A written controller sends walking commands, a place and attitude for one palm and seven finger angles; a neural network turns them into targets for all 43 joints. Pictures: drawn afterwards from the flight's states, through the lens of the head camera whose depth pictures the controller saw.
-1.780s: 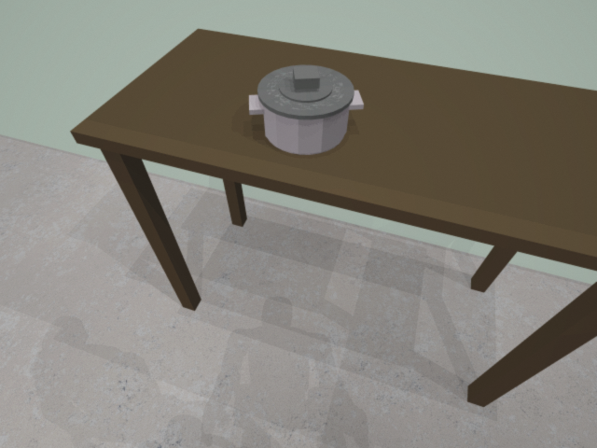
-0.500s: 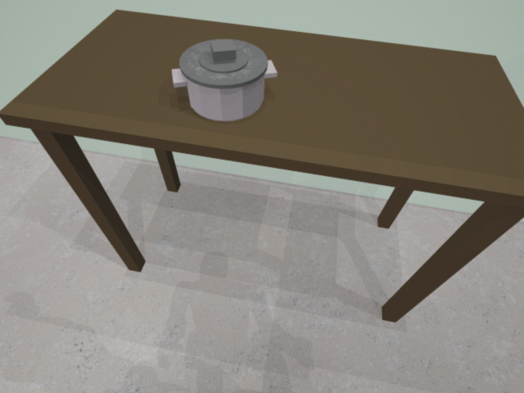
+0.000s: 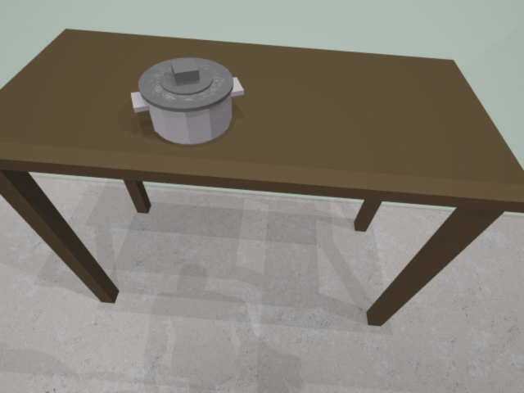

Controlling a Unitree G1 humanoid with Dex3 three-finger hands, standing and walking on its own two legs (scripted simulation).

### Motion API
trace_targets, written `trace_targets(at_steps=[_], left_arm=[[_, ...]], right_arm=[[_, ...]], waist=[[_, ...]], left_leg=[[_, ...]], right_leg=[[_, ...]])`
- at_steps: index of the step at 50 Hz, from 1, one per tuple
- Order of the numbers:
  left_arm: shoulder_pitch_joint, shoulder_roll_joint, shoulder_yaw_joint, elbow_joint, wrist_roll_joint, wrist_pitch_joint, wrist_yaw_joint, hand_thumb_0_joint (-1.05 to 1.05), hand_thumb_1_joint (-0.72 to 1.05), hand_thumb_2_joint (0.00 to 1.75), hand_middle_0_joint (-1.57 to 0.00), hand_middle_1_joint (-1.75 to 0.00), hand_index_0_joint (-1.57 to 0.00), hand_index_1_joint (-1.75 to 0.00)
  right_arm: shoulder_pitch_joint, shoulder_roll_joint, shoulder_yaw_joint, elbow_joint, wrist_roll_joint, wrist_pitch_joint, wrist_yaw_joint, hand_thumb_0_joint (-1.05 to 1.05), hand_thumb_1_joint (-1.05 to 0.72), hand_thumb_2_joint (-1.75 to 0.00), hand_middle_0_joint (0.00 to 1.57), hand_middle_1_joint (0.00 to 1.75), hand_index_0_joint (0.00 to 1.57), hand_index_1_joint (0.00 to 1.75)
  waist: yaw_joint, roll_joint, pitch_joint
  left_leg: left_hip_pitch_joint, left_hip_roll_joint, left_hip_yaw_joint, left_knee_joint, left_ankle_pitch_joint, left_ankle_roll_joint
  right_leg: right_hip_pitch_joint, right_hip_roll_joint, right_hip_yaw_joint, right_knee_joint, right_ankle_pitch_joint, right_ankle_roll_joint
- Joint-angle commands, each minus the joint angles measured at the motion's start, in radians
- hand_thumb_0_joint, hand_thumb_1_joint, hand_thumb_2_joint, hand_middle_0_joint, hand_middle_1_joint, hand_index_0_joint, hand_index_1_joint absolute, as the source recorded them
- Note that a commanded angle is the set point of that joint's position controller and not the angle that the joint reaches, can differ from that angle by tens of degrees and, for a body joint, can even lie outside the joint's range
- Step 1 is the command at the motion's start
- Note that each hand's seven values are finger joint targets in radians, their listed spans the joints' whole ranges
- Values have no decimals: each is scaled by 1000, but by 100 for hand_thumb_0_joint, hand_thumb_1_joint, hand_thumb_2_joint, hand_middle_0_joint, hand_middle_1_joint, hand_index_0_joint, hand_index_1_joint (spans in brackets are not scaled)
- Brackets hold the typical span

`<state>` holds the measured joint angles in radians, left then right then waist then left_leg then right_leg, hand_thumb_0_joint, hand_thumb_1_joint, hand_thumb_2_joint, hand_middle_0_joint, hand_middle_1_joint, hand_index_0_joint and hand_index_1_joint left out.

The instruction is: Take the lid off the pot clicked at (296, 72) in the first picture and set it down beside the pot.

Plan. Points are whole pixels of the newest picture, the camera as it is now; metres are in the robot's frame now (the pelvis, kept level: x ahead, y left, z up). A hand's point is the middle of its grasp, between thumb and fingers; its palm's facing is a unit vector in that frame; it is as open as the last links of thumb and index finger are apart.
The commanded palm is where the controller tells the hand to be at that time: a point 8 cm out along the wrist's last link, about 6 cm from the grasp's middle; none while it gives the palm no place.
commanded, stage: take the last steps up to it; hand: left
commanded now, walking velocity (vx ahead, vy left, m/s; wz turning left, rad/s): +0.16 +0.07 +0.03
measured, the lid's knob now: (185, 70) +0.62 +0.19 +0.15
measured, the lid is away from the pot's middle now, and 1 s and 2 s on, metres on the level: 0.00 0.00 0.00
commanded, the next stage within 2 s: come to a stop and stand still in 0.10 s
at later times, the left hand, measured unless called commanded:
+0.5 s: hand (161, 385) +0.16 +0.18 -0.15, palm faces +0.09 -0.97 -0.22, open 7.3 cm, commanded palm none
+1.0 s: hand out of the picture +0.03 +0.29 -0.16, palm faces +0.07 -0.96 -0.26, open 7.4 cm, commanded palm none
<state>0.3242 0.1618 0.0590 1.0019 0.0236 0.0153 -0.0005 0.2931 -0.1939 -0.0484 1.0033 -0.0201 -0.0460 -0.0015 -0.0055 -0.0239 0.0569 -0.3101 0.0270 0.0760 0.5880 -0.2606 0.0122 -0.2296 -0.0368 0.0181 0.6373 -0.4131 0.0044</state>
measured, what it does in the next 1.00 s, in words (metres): steps on the spot: right foot, then left foot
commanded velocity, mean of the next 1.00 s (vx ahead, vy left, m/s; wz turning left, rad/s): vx -0.03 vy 0.03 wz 0.00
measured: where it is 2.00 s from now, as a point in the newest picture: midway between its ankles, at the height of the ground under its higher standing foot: outside the picture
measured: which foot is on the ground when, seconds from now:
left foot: down 0.00-0.30, up 0.32-0.62, down 0.64-1.00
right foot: up 0.00-0.28, down 0.30-1.00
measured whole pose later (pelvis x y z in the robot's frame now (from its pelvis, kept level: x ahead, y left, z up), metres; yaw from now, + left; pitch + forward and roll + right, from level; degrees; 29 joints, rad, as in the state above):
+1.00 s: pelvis +0.04 +0.09 +0.00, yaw +2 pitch -2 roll -1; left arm 0.37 0.20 0.00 0.96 0.03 0.04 0.03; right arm 0.23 -0.18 -0.02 0.89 -0.01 0.02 0.00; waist 0.02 0.04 0.01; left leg -0.29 -0.05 0.09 0.58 -0.26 0.10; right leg -0.31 -0.04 0.04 0.57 -0.24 0.00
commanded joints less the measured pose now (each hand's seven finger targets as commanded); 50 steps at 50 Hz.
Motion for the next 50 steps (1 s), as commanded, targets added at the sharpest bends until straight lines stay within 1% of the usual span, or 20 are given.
trace_targets(at_steps=[1, 3, 5, 10, 13, 14, 15, 18, 21, 26, 29, 30, 31, 32, 33, 35, 39, 43, 47, 50], left_arm=[[-114, 85, 20, -127, 7, -39, 12, 0, 90, 90, -20, -30, -20, -30], [-107, 84, 18, -101, 5, -43, 1, 0, 90, 90, -20, -30, -20, -30], [-71, 67, 12, -82, 1, -38, -6, 0, 90, 90, -20, -30, -20, -30], [-89, 31, 0, -92, -2, -36, -3, 0, 90, 90, -20, -30, -20, -30], [23, 66, 7, -47, -1, -47, 20, 0, 90, 90, -20, -30, -20, -30], [55, 129, 16, -34, 0, -55, 32, 0, 90, 90, -20, -30, -20, -30], [62, 190, 25, -29, -6, -52, 35, 0, 90, 90, -20, -30, -20, -30], [16, 164, 28, -36, -3, -47, 55, 0, 90, 90, -20, -30, -20, -30], [-12, 171, 41, -55, 3, -33, 62, 0, 90, 90, -20, -30, -20, -30], [-81, 185, 51, -104, 15, -17, 59, 0, 90, 90, -20, -30, -20, -30], [-116, 191, 49, -117, 8, -4, 49, 0, 90, 90, -20, -30, -20, -30], [-72, 193, 19, -91, -2, -16, 82, 0, 90, 90, -20, -30, -20, -30], [-85, 202, 10, -112, -13, 1, 82, 0, 90, 90, -20, -30, -20, -30], [-45, 156, -1, -124, -18, 11, 78, 0, 90, 90, -20, -30, -20, -30], [-45, 132, -10, -128, -9, 27, 71, 0, 90, 90, -20, -30, -20, -30], [-21, 121, -22, -115, 6, 35, 50, 0, 90, 90, -20, -30, -20, -30], [41, 123, -31, -114, 6, 15, 38, 0, 90, 90, -20, -30, -20, -30], [-9, 159, -32, -132, 2, -3, 37, 0, 90, 90, -20, -30, -20, -30], [32, 136, -36, -117, 1, -4, 38, 0, 90, 90, -20, -30, -20, -30], [69, 120, -40, -88, 2, -13, 38, 0, 90, 90, -20, -30, -20, -30]], right_arm=[[234, -159, -31, 8, -15, -2, -22, 0, -90, -90, 20, 30, 20, 30], [147, -92, -7, -6, -11, -14, -27, 0, -90, -90, 20, 30, 20, 30], [136, -76, 2, 4, -4, -26, -33, 0, -90, -90, 20, 30, 20, 30], [152, -87, -2, 32, -5, -15, -32, 0, -90, -90, 20, 30, 20, 30], [137, -33, 11, 49, 8, -3, -36, 0, -90, -90, 20, 30, 20, 30], [140, 5, 17, 41, 17, 2, -34, 0, -90, -90, 20, 30, 20, 30], [153, 12, 14, 37, 17, 13, -34, 0, -90, -90, 20, 30, 20, 30], [104, 3, -2, 41, 17, 43, -45, 0, -90, -90, 20, 30, 20, 30], [75, 2, -16, 31, 20, 54, -41, 0, -90, -90, 20, 30, 20, 30], [44, 8, -26, -22, 18, 65, -25, 0, -90, -90, 20, 30, 20, 30], [86, 0, -24, -20, 14, 54, -20, 0, -90, -90, 20, 30, 20, 30], [43, -101, -33, -92, 22, 47, -12, 0, -90, -90, 20, 30, 20, 30], [-36, -72, -30, -137, 18, 49, -13, 0, -90, -90, 20, 30, 20, 30], [-48, -121, -30, -171, -2, 43, -22, 0, -90, -90, 20, 30, 20, 30], [-100, -148, -31, -206, -8, 53, -22, 0, -90, -90, 20, 30, 20, 30], [-163, -163, -28, -223, -5, 65, -16, 0, -90, -90, 20, 30, 20, 30], [-147, -144, -14, -227, 1, 58, -15, 0, -90, -90, 20, 30, 20, 30], [-70, -142, -12, -209, 4, 56, -15, 0, -90, -90, 20, 30, 20, 30], [-65, -144, -8, -183, 4, 44, -15, 0, -90, -90, 20, 30, 20, 30], [-68, -123, -5, -161, 7, 36, -15, 0, -90, -90, 20, 30, 20, 30]], waist=[[-72, 242, 30], [-26, 135, 35], [-6, 153, -22], [-8, 124, -22], [43, 5, -41], [42, -129, -49], [29, -166, -61], [34, -206, -69], [35, -121, -120], [10, -155, -128], [-24, -161, -106], [-43, 102, -272], [-16, 219, -235], [-3, 326, -199], [12, 332, -83], [29, 176, 77], [43, 99, 61], [-9, -22, 15], [5, 71, 9], [17, 30, 0]], left_leg=[[201, 343, -585, -408, -192, 236], [164, 268, -409, -402, -20, 203], [199, 209, -264, -372, 213, 182], [120, 194, -189, -326, 204, 179], [-13, 98, -102, -147, 140, 64], [-125, 22, -43, -61, -68, 3], [-112, -5, -12, -10, -205, -28], [-128, 13, -78, 279, -329, -39], [-162, -8, -75, 359, -296, -55], [-59, -11, -56, 237, -204, -60], [112, -38, -4, -35, 2, -54], [147, 16, 27, -50, -14, -55], [129, 23, -15, -107, 9, -52], [35, 173, -183, -164, 28, 17], [-109, 196, -271, -252, -145, 67], [-252, 163, -265, -308, -298, 87], [-180, 129, -235, -263, -282, 71], [-24, 73, -210, -216, -298, 40], [-32, 121, -272, -320, -322, 54], [-36, 106, -253, -312, -269, 55]], right_leg=[[-453, 3, -14, 488, -172, -46], [-433, -50, 1, 513, -29, -33], [-365, -55, -39, 410, 27, -11], [-156, -22, -106, 76, 46, -4], [125, -48, -34, -207, 292, -4], [199, -221, 177, -258, 468, -65], [164, -352, 257, -281, 586, -145], [114, -350, 235, -243, 907, -246], [170, -313, 152, -196, 1017, -254], [26, -273, 113, -218, 756, -216], [-86, -208, 86, -192, 482, -127], [59, -206, 98, -118, 502, -102], [38, -170, 38, -35, 384, -97], [-39, -90, -32, 19, 119, -51], [-60, -15, -66, 60, -11, -39], [-86, 19, -71, 131, 22, -27], [-66, -3, -28, -26, 90, -32], [-170, -29, 65, -158, -12, -57], [-127, 3, 19, -111, 83, -39], [-77, -7, 43, -142, 135, -39]])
